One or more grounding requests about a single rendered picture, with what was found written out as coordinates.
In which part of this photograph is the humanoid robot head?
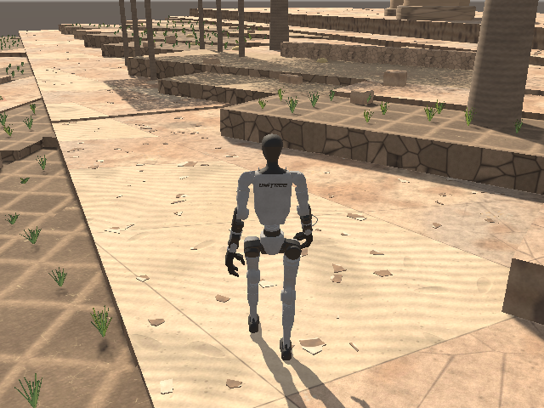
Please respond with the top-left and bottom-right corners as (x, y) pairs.
(258, 134), (286, 174)

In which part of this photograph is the right robot upper arm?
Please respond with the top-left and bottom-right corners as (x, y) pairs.
(290, 171), (309, 216)

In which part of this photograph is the right robot hand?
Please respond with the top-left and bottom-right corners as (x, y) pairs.
(293, 232), (313, 249)

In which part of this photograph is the right robot forearm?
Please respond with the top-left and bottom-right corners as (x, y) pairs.
(300, 204), (313, 235)

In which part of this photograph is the left robot upper arm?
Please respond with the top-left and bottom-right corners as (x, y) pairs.
(236, 171), (255, 220)

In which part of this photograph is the right robot shin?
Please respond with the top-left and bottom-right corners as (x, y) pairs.
(282, 290), (296, 349)

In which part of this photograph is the left robot forearm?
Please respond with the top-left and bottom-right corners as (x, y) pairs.
(227, 207), (244, 253)

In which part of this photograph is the left robot hand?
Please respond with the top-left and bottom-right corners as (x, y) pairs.
(225, 251), (245, 277)

